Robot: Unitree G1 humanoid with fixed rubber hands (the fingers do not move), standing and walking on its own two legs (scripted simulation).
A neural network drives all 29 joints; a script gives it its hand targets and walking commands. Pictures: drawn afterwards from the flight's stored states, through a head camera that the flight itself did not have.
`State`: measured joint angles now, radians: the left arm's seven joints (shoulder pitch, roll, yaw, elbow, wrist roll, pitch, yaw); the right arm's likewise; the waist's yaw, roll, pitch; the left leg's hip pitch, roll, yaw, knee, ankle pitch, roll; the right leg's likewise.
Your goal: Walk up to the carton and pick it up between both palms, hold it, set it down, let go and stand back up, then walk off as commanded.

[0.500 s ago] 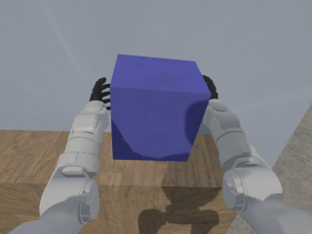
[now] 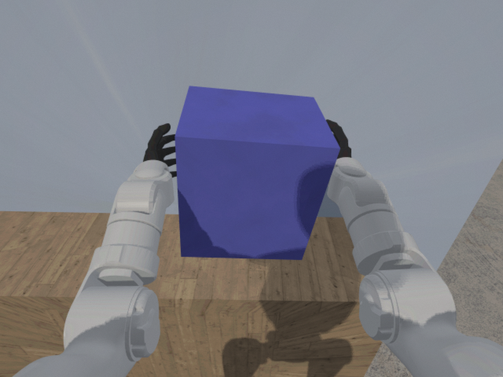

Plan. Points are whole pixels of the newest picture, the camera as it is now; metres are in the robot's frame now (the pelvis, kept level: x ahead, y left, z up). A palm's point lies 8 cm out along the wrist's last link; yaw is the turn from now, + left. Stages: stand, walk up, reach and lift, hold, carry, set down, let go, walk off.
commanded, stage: hold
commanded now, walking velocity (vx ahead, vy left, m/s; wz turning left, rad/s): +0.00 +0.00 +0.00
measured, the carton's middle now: (247, 176) +0.38 +0.02 +0.19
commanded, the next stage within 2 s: none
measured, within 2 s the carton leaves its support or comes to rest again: neither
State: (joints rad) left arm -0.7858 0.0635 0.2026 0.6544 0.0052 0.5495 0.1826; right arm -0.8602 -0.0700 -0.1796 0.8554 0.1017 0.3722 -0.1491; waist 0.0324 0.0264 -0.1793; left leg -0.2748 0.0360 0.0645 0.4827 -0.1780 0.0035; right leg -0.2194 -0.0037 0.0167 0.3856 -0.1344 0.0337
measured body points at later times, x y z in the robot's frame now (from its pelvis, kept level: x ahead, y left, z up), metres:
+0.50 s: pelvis +0.00 +0.00 +0.00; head -0.08 +0.00 +0.44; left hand +0.38 +0.17 +0.21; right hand +0.40 -0.13 +0.21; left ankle +0.05 +0.10 -0.74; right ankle +0.05 -0.15 -0.74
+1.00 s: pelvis +0.00 +0.00 +0.00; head -0.08 +0.00 +0.44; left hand +0.38 +0.17 +0.21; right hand +0.40 -0.13 +0.22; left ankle +0.05 +0.10 -0.74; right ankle +0.05 -0.15 -0.74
